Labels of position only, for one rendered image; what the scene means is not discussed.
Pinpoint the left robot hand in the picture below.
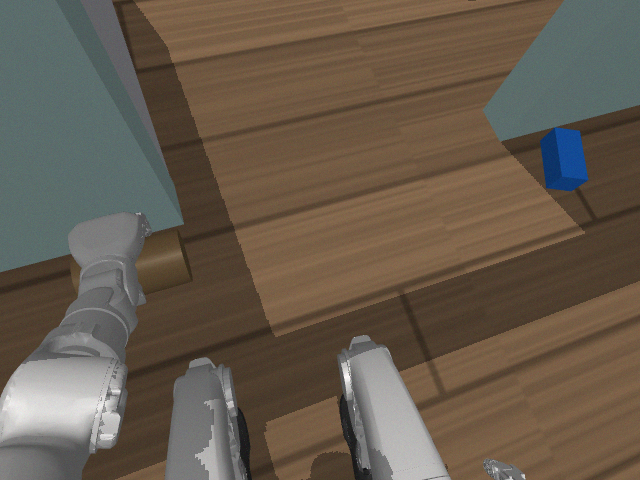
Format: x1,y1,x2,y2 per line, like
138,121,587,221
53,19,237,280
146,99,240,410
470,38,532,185
68,211,152,306

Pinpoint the right robot foot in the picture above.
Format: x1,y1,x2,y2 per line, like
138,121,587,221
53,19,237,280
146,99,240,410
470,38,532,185
340,394,373,480

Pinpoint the left robot arm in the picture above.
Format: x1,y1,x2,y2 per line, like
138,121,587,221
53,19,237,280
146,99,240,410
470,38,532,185
0,255,139,480

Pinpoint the left robot foot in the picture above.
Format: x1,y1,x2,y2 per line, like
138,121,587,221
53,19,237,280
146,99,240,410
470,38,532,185
236,408,252,480

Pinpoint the right robot hand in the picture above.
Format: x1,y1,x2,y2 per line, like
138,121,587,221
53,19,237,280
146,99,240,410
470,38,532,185
483,459,526,480

